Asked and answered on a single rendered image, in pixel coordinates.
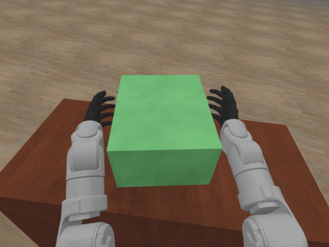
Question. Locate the robot left forearm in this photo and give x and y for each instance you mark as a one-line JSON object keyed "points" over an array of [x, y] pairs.
{"points": [[85, 174]]}

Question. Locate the robot right forearm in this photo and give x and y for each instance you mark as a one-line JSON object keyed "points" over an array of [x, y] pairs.
{"points": [[257, 192]]}

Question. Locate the right robot hand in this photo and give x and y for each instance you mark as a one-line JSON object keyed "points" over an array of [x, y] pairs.
{"points": [[228, 109]]}

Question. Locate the robot left upper arm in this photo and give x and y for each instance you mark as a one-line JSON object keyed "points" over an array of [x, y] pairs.
{"points": [[97, 234]]}

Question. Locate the robot right upper arm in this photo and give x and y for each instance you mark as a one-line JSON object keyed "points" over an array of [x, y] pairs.
{"points": [[272, 230]]}

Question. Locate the pedestal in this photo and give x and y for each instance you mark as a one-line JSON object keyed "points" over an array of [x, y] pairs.
{"points": [[33, 186]]}

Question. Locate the left robot hand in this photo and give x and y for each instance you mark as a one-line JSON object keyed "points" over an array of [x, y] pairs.
{"points": [[95, 109]]}

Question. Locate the carton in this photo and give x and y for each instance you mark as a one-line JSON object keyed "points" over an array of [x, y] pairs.
{"points": [[163, 133]]}

